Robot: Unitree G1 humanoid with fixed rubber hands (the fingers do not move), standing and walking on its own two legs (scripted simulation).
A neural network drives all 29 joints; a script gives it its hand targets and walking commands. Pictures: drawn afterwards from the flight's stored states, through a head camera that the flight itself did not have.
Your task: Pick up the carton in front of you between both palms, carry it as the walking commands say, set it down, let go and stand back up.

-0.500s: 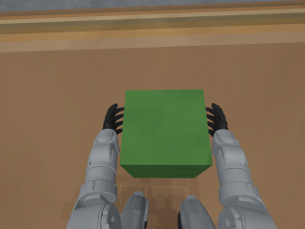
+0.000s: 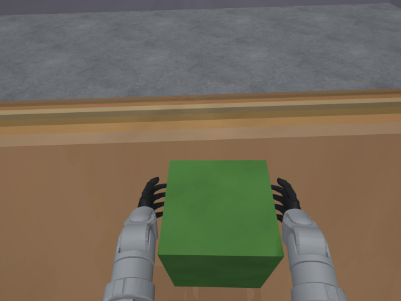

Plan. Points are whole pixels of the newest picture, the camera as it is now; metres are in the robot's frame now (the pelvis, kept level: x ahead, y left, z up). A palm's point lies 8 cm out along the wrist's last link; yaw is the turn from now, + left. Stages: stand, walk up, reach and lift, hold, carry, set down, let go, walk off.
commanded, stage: reach and lift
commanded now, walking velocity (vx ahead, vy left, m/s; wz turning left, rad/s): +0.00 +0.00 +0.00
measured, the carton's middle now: (217, 227) +0.30 +0.00 -0.05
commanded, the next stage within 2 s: hold in 1.02 s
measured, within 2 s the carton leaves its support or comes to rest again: neither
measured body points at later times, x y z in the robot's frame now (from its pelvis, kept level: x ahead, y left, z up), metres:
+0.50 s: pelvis -0.01 +0.00 +0.01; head -0.03 +0.01 +0.46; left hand +0.30 +0.16 +0.03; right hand +0.30 -0.15 +0.03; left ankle +0.02 +0.12 -0.74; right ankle +0.01 -0.12 -0.74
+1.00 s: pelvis +0.01 +0.00 +0.01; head -0.02 +0.00 +0.46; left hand +0.31 +0.15 +0.04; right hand +0.31 -0.15 +0.04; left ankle +0.02 +0.12 -0.74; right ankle +0.01 -0.12 -0.74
